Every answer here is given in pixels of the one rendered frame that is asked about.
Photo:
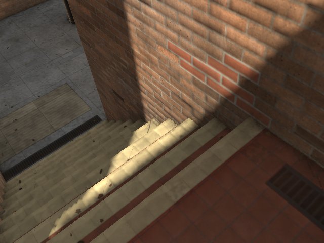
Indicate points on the stairs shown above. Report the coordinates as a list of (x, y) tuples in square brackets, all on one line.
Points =
[(80, 190)]

